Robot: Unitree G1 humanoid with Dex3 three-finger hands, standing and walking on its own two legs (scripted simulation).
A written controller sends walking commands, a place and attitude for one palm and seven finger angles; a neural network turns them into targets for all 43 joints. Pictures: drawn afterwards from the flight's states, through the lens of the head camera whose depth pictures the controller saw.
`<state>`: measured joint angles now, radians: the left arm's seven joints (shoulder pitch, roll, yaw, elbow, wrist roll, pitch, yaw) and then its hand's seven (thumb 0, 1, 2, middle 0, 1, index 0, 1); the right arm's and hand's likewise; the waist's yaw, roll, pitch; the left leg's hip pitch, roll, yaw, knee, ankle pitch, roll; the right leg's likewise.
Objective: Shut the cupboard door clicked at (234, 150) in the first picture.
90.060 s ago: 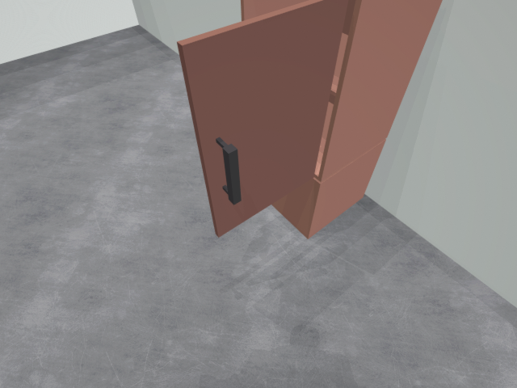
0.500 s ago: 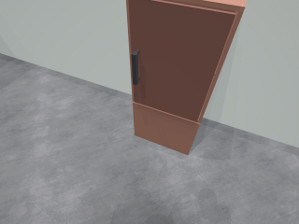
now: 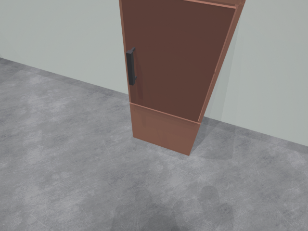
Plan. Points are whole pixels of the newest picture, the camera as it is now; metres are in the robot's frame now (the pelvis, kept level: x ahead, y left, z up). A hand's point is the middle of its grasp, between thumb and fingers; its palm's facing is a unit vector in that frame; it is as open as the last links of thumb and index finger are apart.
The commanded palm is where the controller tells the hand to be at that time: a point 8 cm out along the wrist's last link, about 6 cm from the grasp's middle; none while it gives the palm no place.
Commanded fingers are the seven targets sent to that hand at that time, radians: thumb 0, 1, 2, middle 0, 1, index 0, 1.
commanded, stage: turn to face it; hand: left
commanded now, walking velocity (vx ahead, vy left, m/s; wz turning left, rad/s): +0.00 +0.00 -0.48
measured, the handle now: (132, 66) +0.81 +0.16 -0.06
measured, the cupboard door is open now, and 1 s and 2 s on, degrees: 0 0 0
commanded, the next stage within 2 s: take the last steps up to it in 0.50 s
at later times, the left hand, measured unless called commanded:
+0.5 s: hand out of the picture +0.07 +0.20 -0.19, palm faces -0.09 -0.97 -0.21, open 7.4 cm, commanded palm none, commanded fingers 0.00 0.90 0.90 -0.20 -0.30 -0.20 -0.30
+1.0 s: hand out of the picture +0.07 +0.19 -0.17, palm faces -0.14 -0.97 -0.18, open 7.4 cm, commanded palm none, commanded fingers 0.00 0.90 0.90 -0.20 -0.30 -0.20 -0.30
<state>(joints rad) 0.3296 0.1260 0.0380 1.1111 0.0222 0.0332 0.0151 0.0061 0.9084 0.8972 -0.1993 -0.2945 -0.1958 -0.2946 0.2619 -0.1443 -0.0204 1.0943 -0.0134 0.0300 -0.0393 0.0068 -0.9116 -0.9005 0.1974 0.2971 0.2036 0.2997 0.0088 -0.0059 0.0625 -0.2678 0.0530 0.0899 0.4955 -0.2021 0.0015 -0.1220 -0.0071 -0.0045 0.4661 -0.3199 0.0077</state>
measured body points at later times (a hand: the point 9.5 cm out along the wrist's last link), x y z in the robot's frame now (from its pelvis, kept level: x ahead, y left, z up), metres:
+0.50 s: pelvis +0.00 +0.01 -0.01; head +0.04 +0.03 +0.44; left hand +0.07 +0.25 -0.17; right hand +0.04 -0.25 -0.14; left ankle +0.02 +0.12 -0.74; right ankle -0.05 -0.12 -0.73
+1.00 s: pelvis +0.06 +0.01 +0.00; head +0.08 +0.01 +0.45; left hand +0.08 +0.24 -0.15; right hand +0.00 -0.23 -0.15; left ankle +0.12 +0.13 -0.70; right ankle -0.04 -0.12 -0.74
